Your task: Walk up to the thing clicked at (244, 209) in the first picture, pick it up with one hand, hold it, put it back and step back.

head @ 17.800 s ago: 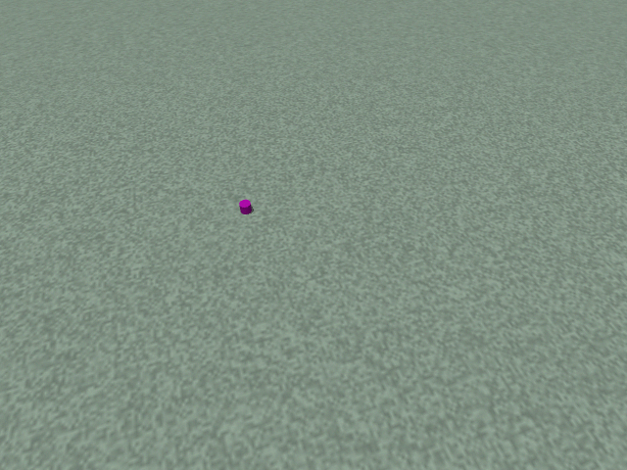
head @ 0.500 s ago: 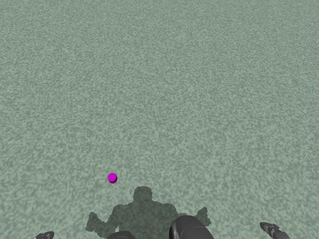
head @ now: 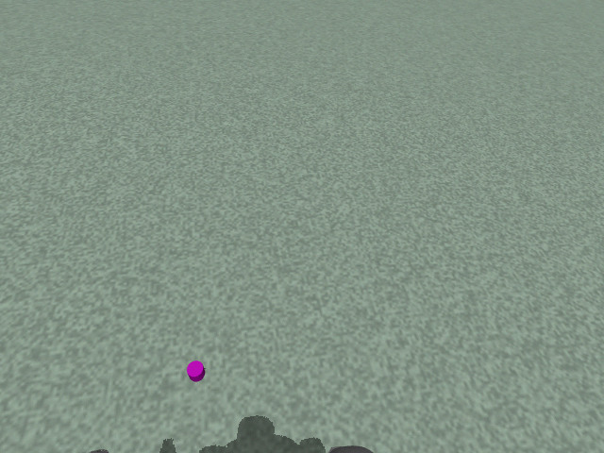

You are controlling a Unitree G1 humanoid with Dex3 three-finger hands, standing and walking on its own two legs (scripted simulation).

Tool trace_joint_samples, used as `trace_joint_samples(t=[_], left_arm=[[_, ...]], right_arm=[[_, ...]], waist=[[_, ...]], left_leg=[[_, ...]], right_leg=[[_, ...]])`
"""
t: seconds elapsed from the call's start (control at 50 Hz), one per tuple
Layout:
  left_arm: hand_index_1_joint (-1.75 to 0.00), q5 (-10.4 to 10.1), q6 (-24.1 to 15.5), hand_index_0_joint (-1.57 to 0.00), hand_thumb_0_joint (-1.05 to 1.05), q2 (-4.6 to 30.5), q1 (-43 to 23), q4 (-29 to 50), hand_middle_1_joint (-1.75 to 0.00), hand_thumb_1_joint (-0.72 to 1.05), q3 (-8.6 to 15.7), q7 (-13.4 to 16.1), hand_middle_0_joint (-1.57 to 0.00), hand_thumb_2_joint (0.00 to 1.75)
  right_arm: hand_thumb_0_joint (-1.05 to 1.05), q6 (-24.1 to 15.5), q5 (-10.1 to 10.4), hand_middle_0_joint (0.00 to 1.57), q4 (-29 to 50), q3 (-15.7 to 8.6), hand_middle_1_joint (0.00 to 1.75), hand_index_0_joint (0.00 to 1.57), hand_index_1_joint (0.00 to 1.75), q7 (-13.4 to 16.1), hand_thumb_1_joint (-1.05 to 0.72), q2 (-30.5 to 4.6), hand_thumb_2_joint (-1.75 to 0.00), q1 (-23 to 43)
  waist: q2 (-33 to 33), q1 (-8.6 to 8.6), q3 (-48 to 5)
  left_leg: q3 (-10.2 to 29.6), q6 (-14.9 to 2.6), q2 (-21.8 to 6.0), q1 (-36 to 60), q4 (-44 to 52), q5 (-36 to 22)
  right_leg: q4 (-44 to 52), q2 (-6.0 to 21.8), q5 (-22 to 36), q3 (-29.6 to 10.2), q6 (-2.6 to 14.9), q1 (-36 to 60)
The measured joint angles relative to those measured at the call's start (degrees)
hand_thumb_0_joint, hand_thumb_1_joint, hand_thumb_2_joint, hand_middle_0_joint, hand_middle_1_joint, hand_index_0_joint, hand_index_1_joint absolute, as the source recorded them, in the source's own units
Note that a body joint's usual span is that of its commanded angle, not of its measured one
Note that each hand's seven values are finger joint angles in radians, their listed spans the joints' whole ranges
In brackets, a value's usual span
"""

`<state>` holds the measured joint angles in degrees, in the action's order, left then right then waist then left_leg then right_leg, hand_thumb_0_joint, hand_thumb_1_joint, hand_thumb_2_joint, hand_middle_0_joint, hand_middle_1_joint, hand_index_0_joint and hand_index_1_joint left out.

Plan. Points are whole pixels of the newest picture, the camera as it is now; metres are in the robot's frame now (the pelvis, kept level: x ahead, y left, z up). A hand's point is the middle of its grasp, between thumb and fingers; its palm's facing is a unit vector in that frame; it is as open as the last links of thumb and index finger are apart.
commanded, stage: walk up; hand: left
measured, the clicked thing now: (196, 371) +0.50 +0.28 -0.74
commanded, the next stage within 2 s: stand in 0.44 s
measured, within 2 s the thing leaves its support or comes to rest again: neither
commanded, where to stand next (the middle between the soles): +0.09 +0.04 m, yaw -2 degrees
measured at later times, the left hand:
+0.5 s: hand out of the picture +0.05 +0.32 -0.16, palm faces +0.02 -0.91 -0.42, open 7.4 cm
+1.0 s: hand out of the picture +0.11 +0.28 -0.14, palm faces -0.04 -0.94 -0.34, open 7.4 cm
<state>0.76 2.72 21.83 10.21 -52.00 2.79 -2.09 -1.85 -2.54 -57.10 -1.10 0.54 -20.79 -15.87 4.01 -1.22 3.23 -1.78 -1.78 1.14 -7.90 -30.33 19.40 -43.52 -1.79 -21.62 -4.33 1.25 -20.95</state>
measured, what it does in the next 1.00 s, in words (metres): steps on the spot: left foot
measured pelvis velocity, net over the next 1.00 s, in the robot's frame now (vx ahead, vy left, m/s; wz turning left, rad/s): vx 0.02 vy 0.03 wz -0.01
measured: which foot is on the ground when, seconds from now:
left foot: down 0.00-0.14, up 0.16-0.40, down 0.42-1.00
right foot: down 0.00-1.00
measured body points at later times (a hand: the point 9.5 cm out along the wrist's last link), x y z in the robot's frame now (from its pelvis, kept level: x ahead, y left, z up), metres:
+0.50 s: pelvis +0.00 +0.03 -0.01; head +0.01 +0.03 +0.44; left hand +0.05 +0.36 -0.13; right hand +0.09 -0.28 -0.13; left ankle +0.05 +0.15 -0.73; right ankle +0.03 -0.14 -0.72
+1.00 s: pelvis +0.02 +0.03 +0.01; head +0.02 +0.03 +0.46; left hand +0.11 +0.33 -0.12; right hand +0.09 -0.27 -0.12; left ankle +0.05 +0.15 -0.73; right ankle +0.01 -0.11 -0.73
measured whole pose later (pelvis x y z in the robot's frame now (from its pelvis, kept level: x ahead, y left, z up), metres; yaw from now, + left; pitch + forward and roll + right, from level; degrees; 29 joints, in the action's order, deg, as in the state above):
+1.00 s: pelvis +0.02 +0.03 +0.01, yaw -1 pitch -3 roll +0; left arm 0.3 -1.5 20.6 5.4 -64.5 0.0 -0.4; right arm -0.6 -0.5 -64.6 -0.8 -1.4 -19.7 -4.9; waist 0.3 -0.9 3.3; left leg 0.0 0.5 -0.8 -10.1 -21.2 8.6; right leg -20.9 1.6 -11.6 -1.4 -2.0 -6.8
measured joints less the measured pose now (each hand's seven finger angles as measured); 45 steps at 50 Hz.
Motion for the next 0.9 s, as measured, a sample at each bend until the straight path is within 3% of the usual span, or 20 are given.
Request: trace_joint_samples(t=[0.08,0.12,0.16,0.22,0.28,0.36,0.42,0.46,0.5,0.54,0.6,0.62,0.74,0.9], left_arm=[[-0.30,-0.10,-1.29,-0.21,0.01,0.89,1.93,-3.50,-0.30,0.90,0.17,0.14,-0.20,0.89],[-0.30,-0.07,-2.48,-0.20,0.01,0.38,2.37,-4.97,-0.30,0.90,-0.01,0.83,-0.20,0.89],[-0.30,0.09,-3.89,-0.21,0.01,-0.42,2.93,-5.51,-0.30,0.90,-0.38,1.41,-0.20,0.89],[-0.30,0.38,-5.27,-0.21,0.01,-0.57,4.18,-4.92,-0.30,0.90,-0.54,1.81,-0.20,0.89],[-0.30,0.56,-5.92,-0.21,0.01,-0.56,5.27,-4.30,-0.30,0.90,-0.77,2.30,-0.20,0.89],[-0.30,1.06,-5.65,-0.21,0.01,0.63,5.97,-4.19,-0.30,0.90,-0.78,2.55,-0.20,0.89],[-0.30,0.44,-4.01,-0.21,0.01,1.89,4.92,-4.46,-0.30,0.90,-0.77,2.44,-0.20,0.89],[-0.30,-0.27,-2.66,-0.21,0.01,2.47,3.52,-4.95,-0.30,0.90,-0.54,2.73,-0.20,0.89],[-0.30,-0.77,-1.98,-0.20,0.01,2.14,2.73,-5.45,-0.30,0.90,-0.58,2.88,-0.20,0.89],[-0.30,-0.83,-2.19,-0.20,0.01,2.01,1.98,-5.88,-0.30,0.90,-0.70,2.46,-0.20,0.89],[-0.30,-0.79,-3.34,-0.20,0.01,1.45,1.52,-6.82,-0.30,0.90,-1.10,2.10,-0.20,0.89],[-0.30,-0.64,-3.54,-0.20,0.01,0.72,1.06,-7.40,-0.30,0.90,-1.28,2.17,-0.20,0.89],[-0.30,-0.54,-3.86,-0.21,0.01,-2.02,-1.22,-10.19,-0.30,0.90,-3.04,1.49,-0.20,0.89],[-0.30,-0.58,-4.43,-0.21,0.01,-1.77,-4.17,-11.78,-0.30,0.90,-3.08,1.52,-0.20,0.89]], right_arm=[[0.01,-0.63,0.21,0.21,1.04,0.03,0.30,0.20,0.30,-0.93,-0.90,-0.08,-0.90,1.50],[0.01,0.35,0.54,0.21,1.82,-0.32,0.30,0.20,0.30,-1.36,-0.90,-0.81,-0.90,2.93],[0.01,1.56,0.95,0.21,2.69,-0.80,0.30,0.20,0.30,-1.51,-0.90,-1.64,-0.90,3.62],[0.01,3.13,0.71,0.21,3.47,-1.34,0.30,0.20,0.30,-1.83,-0.90,-2.23,-0.90,4.40],[0.01,3.48,0.82,0.20,4.09,-2.04,0.30,0.20,0.30,-2.59,-0.91,-3.36,-0.90,5.16],[0.01,3.39,1.32,0.20,3.92,-2.54,0.30,0.20,0.30,-3.06,-0.91,-3.89,-0.90,5.79],[0.01,2.66,1.68,0.20,2.62,-2.65,0.30,0.20,0.30,-2.76,-0.91,-3.29,-0.90,6.16],[0.01,2.25,1.33,0.20,1.56,-2.23,0.30,0.20,0.30,-2.14,-0.91,-1.59,-0.90,6.66],[0.01,2.01,0.74,0.20,0.82,-1.19,0.30,0.20,0.30,-2.12,-0.91,-0.24,-0.90,6.10],[0.01,2.28,0.77,0.20,-0.18,-0.58,0.30,0.20,0.30,-2.18,-0.91,1.10,-0.90,5.94],[0.01,2.39,1.33,0.21,-1.39,0.08,0.30,0.20,0.30,-2.17,-0.90,2.19,-0.90,6.46],[0.01,2.29,1.68,0.21,-1.84,0.08,0.30,0.20,0.30,-2.07,-0.90,2.11,-0.90,6.87],[0.01,1.55,2.32,0.21,-4.00,0.33,0.30,0.20,0.30,-1.85,-0.90,1.81,-0.90,8.96],[0.01,1.18,2.16,0.21,-6.53,0.49,0.30,0.20,0.30,-2.00,-0.90,1.55,-0.90,10.54]], waist=[[-0.57,0.86,0.67],[-2.83,0.92,1.93],[-5.65,0.44,2.48],[-6.09,1.58,2.14],[-7.09,2.26,2.37],[-7.58,3.12,2.19],[-6.74,3.03,2.16],[-4.13,3.24,2.86],[-3.54,2.58,1.73],[-2.69,2.07,1.00],[-1.44,1.94,0.33],[-1.92,1.91,0.58],[-3.55,0.78,0.29],[-3.62,0.53,0.15]], left_leg=[[-0.93,1.06,-1.44,-0.05,-0.23,0.27],[-0.70,1.62,-3.26,-0.69,-2.92,1.77],[1.13,1.07,-4.53,-2.63,-7.28,3.05],[2.64,0.30,-1.91,-8.24,-18.20,10.55],[3.39,0.02,-1.57,-12.30,-21.98,10.41],[3.96,0.68,-3.17,-12.91,-14.92,6.54],[3.50,2.01,-3.13,-10.03,-6.09,-3.70],[1.87,2.46,-1.62,-9.33,-6.16,-4.75],[1.95,2.02,-1.62,-9.36,-5.59,-4.36],[2.05,1.61,-1.52,-8.68,-3.68,-5.00],[1.30,2.09,-1.27,-7.82,-1.65,-5.92],[1.37,2.19,-1.58,-7.51,-1.49,-5.97],[1.57,2.00,-1.77,-4.60,3.82,-8.47],[1.75,2.16,-1.81,-2.75,7.86,-10.38]], right_leg=[[8.63,2.43,0.94,0.72,0.05,4.86],[12.70,1.59,8.35,2.08,-1.02,6.87],[13.21,0.35,8.72,3.70,-1.74,7.53],[12.08,1.51,7.59,3.43,-1.21,6.57],[13.49,2.70,8.25,3.34,-1.43,7.19],[12.89,3.84,7.91,2.88,-2.83,6.97],[8.20,4.99,5.30,2.50,-4.10,5.18],[4.64,6.10,2.23,0.32,-3.11,4.06],[2.34,4.63,-3.53,-0.41,-2.11,3.37],[1.81,3.99,-5.19,0.66,-1.61,3.83],[9.51,3.85,3.11,2.22,-1.37,7.51],[11.30,3.53,5.40,2.30,-2.09,8.48],[17.22,3.44,7.62,2.62,-3.29,11.73],[21.38,3.43,9.52,2.89,-3.26,13.68]])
